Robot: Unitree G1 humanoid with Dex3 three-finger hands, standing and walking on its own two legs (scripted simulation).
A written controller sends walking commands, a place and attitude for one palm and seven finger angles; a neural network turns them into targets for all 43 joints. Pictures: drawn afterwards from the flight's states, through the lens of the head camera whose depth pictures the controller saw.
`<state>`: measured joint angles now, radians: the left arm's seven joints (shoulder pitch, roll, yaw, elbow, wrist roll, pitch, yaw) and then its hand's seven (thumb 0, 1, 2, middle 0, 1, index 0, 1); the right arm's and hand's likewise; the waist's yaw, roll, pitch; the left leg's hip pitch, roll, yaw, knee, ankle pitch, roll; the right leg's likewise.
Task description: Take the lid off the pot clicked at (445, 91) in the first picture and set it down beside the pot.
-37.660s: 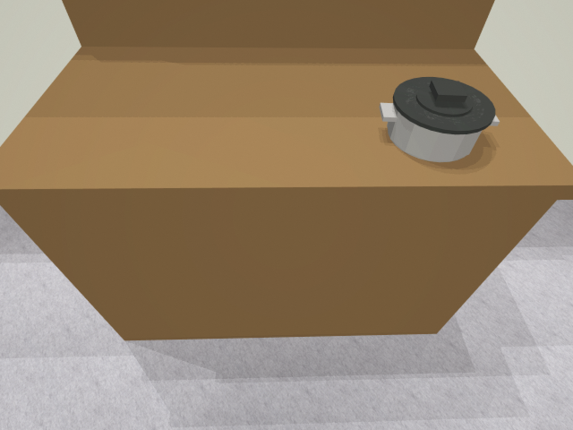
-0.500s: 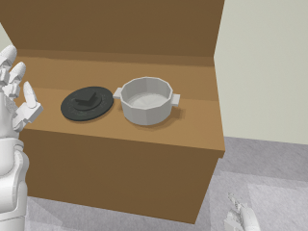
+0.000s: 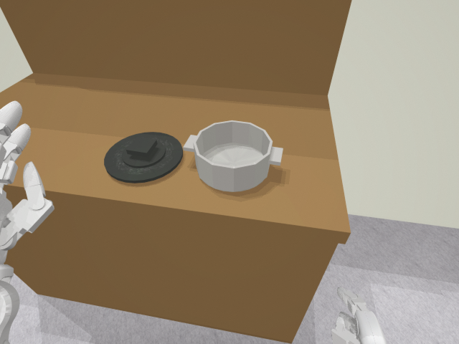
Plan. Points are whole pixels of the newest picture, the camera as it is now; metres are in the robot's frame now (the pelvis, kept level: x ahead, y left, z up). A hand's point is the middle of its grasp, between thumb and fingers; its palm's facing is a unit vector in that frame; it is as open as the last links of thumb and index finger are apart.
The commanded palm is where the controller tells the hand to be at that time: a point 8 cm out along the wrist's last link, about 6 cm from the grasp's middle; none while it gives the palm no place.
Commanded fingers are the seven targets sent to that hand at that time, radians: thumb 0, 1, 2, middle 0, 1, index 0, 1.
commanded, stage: draw the hand back to the body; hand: left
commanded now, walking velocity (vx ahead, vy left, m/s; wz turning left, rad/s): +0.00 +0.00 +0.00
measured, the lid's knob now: (142, 146) +0.52 +0.29 +0.06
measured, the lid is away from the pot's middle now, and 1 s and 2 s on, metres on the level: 0.23 0.23 0.23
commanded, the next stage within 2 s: step back with the hand held close in 0.14 s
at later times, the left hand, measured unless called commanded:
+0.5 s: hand (38, 205) +0.20 +0.26 +0.23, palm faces +0.39 -0.82 -0.43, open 7.4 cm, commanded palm +0.12 +0.31 +0.24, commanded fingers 0.00 0.90 0.90 -0.20 -0.30 -0.20 -0.30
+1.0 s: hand out of the picture +0.11 +0.26 +0.23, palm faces +0.40 -0.79 -0.46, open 7.4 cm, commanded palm +0.05 +0.32 +0.24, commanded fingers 0.00 0.90 0.90 -0.20 -0.30 -0.20 -0.30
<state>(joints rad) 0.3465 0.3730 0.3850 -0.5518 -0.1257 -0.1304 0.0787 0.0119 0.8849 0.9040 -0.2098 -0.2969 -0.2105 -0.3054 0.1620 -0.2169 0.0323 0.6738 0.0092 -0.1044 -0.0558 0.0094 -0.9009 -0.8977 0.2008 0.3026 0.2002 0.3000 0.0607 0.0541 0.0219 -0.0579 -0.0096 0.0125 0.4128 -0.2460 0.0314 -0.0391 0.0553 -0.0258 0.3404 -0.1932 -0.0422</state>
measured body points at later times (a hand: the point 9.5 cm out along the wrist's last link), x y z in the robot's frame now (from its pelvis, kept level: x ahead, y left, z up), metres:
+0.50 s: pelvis -0.01 +0.03 +0.00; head +0.00 +0.04 +0.45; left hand +0.17 +0.30 +0.25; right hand +0.17 -0.21 -0.07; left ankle -0.01 +0.10 -0.74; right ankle +0.00 -0.09 -0.74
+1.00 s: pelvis -0.08 +0.04 -0.02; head -0.08 +0.06 +0.43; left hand +0.08 +0.30 +0.25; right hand +0.08 -0.20 -0.08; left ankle -0.01 +0.10 -0.74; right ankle -0.04 -0.09 -0.74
